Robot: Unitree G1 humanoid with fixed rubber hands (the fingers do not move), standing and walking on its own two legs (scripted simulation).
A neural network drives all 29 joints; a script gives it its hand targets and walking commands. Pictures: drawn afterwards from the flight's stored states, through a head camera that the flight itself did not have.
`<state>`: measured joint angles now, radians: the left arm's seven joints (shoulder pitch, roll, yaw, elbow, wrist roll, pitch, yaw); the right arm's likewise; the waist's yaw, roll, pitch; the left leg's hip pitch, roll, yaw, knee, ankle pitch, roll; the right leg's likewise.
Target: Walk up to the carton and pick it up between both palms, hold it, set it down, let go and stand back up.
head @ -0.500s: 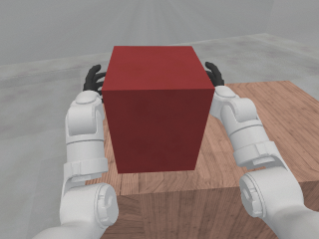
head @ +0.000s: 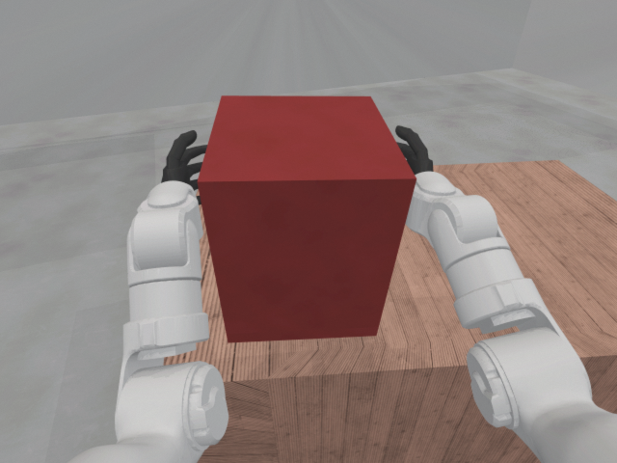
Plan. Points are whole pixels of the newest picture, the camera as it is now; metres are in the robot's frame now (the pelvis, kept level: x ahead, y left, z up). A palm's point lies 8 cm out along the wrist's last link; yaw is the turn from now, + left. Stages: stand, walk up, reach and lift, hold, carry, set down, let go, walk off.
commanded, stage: hold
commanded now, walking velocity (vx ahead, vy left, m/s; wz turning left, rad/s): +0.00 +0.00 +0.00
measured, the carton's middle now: (300, 217) +0.37 +0.00 +0.20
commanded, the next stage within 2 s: none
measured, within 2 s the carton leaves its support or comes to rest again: neither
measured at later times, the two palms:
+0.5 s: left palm (185, 189) +0.36 +0.14 +0.26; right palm (421, 180) +0.36 -0.15 +0.25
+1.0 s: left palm (181, 190) +0.36 +0.15 +0.26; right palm (419, 181) +0.36 -0.15 +0.25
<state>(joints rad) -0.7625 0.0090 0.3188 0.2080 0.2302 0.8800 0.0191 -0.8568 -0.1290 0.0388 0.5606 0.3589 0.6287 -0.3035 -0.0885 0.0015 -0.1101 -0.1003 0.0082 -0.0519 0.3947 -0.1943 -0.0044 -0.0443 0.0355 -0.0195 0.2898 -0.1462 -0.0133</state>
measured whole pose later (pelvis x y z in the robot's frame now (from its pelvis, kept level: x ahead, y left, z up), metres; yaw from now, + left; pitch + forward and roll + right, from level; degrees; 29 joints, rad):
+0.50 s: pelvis +0.00 +0.00 +0.00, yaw +0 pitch -5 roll -1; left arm -0.79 0.00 0.33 0.24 0.24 0.87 0.02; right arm -0.88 -0.13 0.02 0.59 0.35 0.64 -0.30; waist -0.08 0.00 -0.11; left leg -0.10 0.01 -0.05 0.39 -0.19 -0.01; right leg -0.06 0.04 -0.01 0.30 -0.15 -0.01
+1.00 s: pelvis +0.00 +0.00 +0.00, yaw +0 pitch -5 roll -1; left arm -0.79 0.01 0.34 0.24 0.23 0.87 0.02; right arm -0.88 -0.13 0.01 0.59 0.35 0.64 -0.30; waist -0.09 0.00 -0.12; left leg -0.11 0.00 -0.05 0.39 -0.19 0.00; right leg -0.06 0.04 0.00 0.30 -0.14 -0.01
